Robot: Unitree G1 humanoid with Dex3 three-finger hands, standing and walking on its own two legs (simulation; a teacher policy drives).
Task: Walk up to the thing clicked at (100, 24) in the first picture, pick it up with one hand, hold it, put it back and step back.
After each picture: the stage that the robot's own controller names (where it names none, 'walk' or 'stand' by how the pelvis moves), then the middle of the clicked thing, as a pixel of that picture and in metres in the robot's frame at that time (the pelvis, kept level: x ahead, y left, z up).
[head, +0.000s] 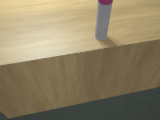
stand; (103, 18) +0.75 -0.07 -0.01
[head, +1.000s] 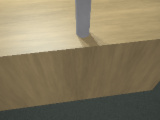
walk; (83, 13) +0.68 +0.03 +0.03
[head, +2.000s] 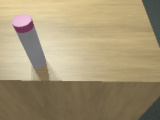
stand; (31, 44) +0.50 +0.27 +0.01
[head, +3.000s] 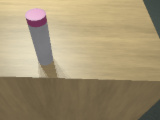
stand; (41, 40) +0.52 +0.19 +0.02
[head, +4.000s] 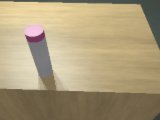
stand; (40, 53) +0.49 +0.20 +0.00
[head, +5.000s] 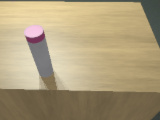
stand; (40, 54) +0.49 +0.20 -0.01
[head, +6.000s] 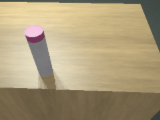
stand; (40, 53) +0.50 +0.21 -0.01
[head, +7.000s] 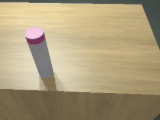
stand; (41, 55) +0.49 +0.21 -0.01
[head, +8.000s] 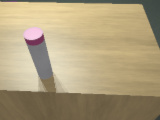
rise first; (40, 56) +0.48 +0.21 -0.01
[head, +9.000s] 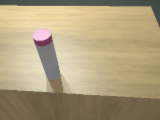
rise first; (48, 57) +0.48 +0.20 -0.01
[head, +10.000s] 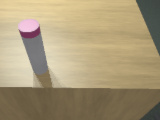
go down; (35, 50) +0.50 +0.18 +0.01
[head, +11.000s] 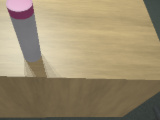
go down; (27, 34) +0.50 +0.18 +0.05
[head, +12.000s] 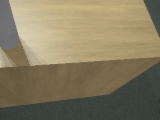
close in; out of the picture +0.50 +0.20 +0.09
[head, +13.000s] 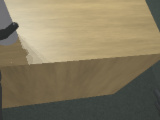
close; out of the picture +0.53 +0.20 +0.10
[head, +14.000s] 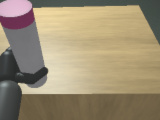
lift; (27, 51) +0.33 +0.16 +0.21
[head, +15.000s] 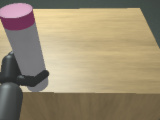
hold; (29, 54) +0.33 +0.17 +0.19
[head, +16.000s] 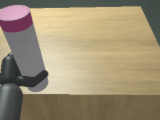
hold; (28, 55) +0.33 +0.17 +0.18
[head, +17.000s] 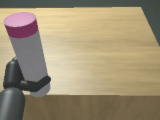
hold; (31, 60) +0.33 +0.16 +0.16
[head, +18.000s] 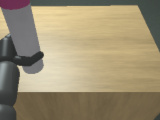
crouch; (24, 36) +0.39 +0.18 +0.20
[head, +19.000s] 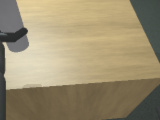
lower; (6, 12) +0.49 +0.20 +0.18
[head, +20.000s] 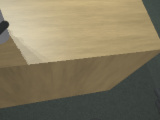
lower; out of the picture +0.54 +0.21 +0.09
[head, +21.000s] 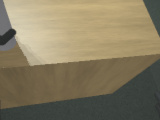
lower; out of the picture +0.51 +0.20 +0.09
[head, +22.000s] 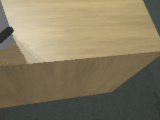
lower; out of the picture +0.52 +0.20 +0.09
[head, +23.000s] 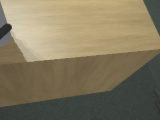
lower; out of the picture +0.53 +0.20 +0.10
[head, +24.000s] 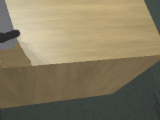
open; out of the picture +0.52 +0.20 +0.09
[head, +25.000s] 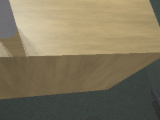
rise; out of the picture +0.52 +0.20 +0.10
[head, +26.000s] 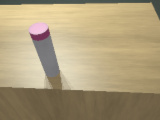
sink last; (46, 52) +0.49 +0.20 +0.04
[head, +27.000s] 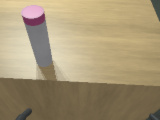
stand; (39, 40) +0.49 +0.19 +0.05
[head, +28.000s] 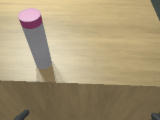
stand; (37, 42) +0.49 +0.20 +0.06
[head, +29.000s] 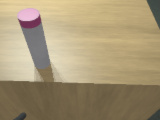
stand; (36, 42) +0.49 +0.19 +0.06
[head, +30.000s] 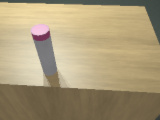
stand; (45, 52) +0.51 +0.19 -0.01
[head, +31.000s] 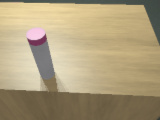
stand; (42, 56) +0.48 +0.20 -0.01
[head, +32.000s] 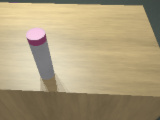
stand; (42, 56) +0.48 +0.20 -0.01
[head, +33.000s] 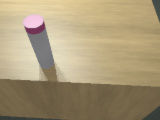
walk; (41, 45) +0.50 +0.20 +0.00
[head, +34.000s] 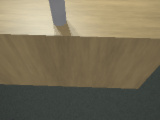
walk; (56, 0) +0.70 +0.15 +0.02
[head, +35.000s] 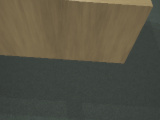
walk; out of the picture +1.04 +0.17 +0.01
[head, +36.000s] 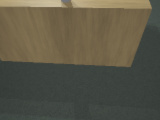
stand; out of the picture +1.11 +0.19 +0.01
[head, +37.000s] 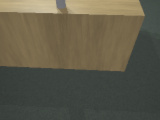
stand; out of the picture +1.10 +0.18 -0.01
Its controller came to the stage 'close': yes
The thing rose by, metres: 0.19
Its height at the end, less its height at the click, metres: +0.00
